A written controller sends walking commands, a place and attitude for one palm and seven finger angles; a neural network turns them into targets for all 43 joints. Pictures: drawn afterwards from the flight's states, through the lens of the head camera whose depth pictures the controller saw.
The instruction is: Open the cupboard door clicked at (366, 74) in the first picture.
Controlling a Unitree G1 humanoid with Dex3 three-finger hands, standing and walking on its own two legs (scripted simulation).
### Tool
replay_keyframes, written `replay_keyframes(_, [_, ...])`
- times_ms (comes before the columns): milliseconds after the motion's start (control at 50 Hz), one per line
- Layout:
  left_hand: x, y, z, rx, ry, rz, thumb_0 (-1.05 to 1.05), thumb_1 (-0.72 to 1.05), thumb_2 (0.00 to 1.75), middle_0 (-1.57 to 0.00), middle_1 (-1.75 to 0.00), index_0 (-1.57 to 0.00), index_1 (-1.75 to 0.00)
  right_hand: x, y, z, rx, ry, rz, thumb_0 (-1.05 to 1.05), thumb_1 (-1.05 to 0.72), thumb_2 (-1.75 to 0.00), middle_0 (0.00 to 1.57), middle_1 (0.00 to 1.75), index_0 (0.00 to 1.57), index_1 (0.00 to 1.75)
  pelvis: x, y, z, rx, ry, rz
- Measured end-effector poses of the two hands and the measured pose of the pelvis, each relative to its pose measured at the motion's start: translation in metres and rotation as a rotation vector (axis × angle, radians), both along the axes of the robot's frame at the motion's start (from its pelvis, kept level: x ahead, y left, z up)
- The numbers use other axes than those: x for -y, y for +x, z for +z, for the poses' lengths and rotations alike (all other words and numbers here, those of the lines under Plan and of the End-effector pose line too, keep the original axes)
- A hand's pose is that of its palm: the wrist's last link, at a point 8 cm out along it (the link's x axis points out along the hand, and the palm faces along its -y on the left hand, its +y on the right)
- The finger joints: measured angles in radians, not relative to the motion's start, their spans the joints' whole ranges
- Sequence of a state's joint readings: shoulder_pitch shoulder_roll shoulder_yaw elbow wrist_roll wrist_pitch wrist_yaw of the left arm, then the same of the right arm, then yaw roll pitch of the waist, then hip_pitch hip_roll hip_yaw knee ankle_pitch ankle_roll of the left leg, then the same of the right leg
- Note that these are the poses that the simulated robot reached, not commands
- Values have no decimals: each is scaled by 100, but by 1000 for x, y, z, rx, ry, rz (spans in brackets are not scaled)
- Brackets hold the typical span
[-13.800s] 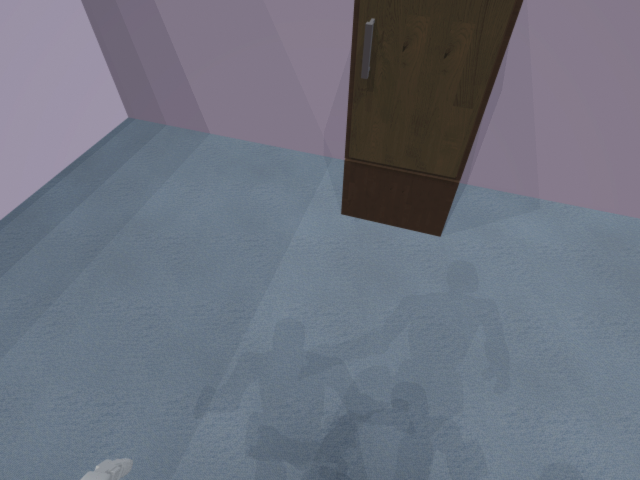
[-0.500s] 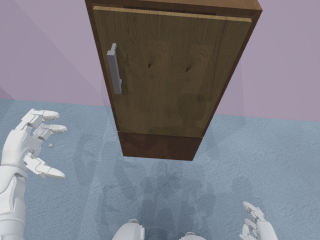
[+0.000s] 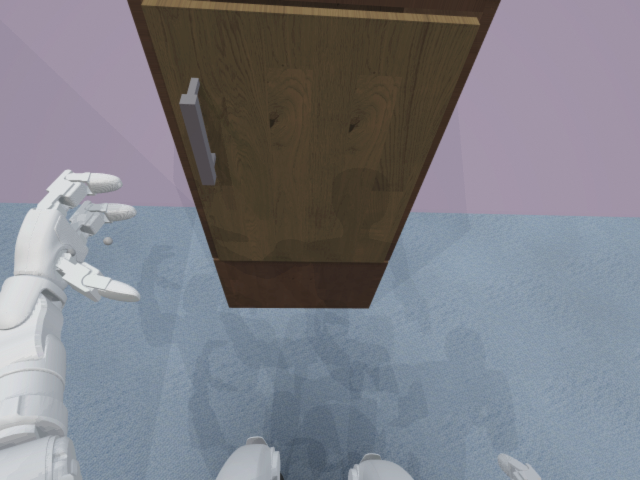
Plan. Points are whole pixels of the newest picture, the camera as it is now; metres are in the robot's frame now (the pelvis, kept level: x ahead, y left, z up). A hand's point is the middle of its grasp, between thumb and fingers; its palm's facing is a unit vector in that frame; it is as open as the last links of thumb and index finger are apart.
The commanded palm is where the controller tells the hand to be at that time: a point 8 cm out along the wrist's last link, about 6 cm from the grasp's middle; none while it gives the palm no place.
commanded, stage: move the hooked fingers beside the handle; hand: left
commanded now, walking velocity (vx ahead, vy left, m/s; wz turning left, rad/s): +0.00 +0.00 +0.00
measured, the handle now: (202, 135) +0.58 +0.19 +0.05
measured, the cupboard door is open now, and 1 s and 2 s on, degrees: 0 0 0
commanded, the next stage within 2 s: slide the fingers in behind the handle in 1.74 s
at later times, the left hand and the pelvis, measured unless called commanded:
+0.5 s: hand (122, 193) +0.45 +0.27 +0.06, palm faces +0.03 -1.00 -0.01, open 14.0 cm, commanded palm +0.44 +0.31 +0.06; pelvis +0.00 +0.01 -0.01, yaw -1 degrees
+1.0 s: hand (142, 150) +0.54 +0.26 +0.06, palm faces +0.03 -1.00 +0.00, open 14.0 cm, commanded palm +0.52 +0.30 +0.05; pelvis +0.00 +0.02 -0.03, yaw -3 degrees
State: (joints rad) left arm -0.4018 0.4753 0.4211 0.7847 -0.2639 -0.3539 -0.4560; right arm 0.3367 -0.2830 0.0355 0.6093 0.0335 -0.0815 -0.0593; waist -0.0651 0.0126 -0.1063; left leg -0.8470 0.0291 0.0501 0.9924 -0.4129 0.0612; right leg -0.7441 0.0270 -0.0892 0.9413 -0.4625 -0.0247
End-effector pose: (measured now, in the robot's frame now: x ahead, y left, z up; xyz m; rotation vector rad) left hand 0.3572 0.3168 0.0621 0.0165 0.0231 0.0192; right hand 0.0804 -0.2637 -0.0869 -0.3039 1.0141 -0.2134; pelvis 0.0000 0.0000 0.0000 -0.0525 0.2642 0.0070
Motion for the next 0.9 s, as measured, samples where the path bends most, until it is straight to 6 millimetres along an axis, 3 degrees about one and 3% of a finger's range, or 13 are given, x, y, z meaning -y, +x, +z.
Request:
replay_keyframes(260, [-7,39,-2,1,-9,14,-1,-50,30,-30,-120,-30,-120,-2,-26,-5,-96,-16,-42,1,-90,-90,21,30,20,30,-5,-3,-6,-33,-9,-10])
replay_keyframes(900, [-2,140,-3,-1,-10,11,-1,-50,30,-30,-120,-30,-120,-10,-106,-14,-390,-52,-155,1,-90,-90,21,30,20,30,-16,-4,-24,-153,-41,-24])
